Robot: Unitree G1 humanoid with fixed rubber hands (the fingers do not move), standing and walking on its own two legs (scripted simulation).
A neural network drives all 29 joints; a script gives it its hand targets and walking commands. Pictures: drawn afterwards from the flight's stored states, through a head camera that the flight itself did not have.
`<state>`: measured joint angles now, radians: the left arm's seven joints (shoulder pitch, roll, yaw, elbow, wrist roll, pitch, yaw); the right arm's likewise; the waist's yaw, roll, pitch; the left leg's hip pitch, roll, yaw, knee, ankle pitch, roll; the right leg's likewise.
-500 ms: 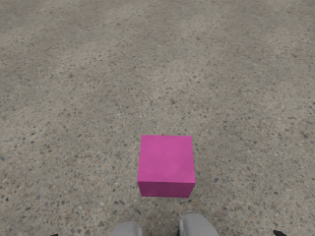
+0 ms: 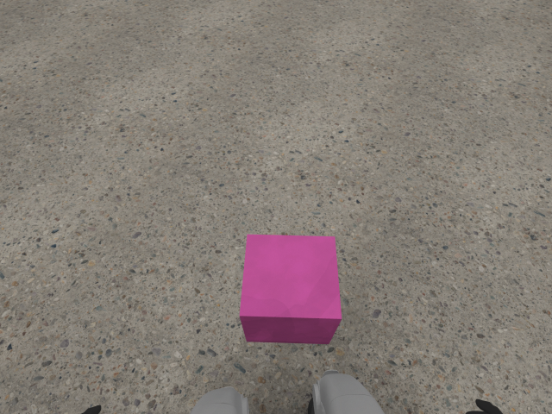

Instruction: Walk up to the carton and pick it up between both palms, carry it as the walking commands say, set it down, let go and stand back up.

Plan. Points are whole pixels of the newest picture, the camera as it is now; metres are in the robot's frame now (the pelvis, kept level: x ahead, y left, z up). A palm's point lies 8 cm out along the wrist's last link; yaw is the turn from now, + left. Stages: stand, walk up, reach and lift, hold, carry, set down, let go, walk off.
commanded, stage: reach and lift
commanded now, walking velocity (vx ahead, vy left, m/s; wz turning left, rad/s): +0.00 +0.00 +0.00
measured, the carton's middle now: (289, 290) +0.51 -0.03 -0.60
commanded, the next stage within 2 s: none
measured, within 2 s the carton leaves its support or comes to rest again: neither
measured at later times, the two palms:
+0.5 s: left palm (136, 365) +0.20 +0.25 -0.13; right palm (456, 359) +0.20 -0.28 -0.13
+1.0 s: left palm (159, 298) +0.32 +0.24 -0.15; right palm (408, 293) +0.33 -0.24 -0.16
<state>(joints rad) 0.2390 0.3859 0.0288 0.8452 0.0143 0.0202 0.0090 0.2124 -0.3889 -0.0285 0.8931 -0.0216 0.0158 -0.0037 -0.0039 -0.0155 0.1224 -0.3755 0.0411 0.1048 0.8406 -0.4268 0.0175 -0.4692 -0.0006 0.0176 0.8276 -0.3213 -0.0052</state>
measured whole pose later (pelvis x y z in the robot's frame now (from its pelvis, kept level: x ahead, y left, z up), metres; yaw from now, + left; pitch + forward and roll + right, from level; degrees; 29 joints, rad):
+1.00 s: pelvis -0.03 -0.02 -0.06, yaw +2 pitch +20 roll +3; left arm -0.55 0.33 0.18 0.71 -0.06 0.18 -0.05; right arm -0.48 -0.28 -0.07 0.58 0.05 0.23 -0.08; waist 0.00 -0.04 0.16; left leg -1.03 0.04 0.09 1.11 -0.43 0.00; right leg -1.13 -0.01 0.02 1.11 -0.33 -0.03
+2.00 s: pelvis -0.08 -0.02 -0.15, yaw +4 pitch +34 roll +3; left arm -1.38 0.41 0.23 0.99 -0.11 0.28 0.01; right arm -1.27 -0.44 -0.28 0.93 0.10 0.26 -0.02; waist -0.01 -0.01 0.33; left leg -1.60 0.04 0.09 1.43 -0.43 0.02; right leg -1.69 -0.02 0.03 1.40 -0.31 -0.02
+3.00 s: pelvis -0.08 -0.02 -0.37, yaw +6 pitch +32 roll +3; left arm -1.51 0.44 0.01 1.01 -0.30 0.17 0.11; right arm -1.43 -0.51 -0.19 1.01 0.28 0.12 -0.09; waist -0.06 -0.03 0.52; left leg -2.16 0.03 0.07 2.23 -0.62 0.03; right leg -2.27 -0.04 0.03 2.17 -0.47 -0.03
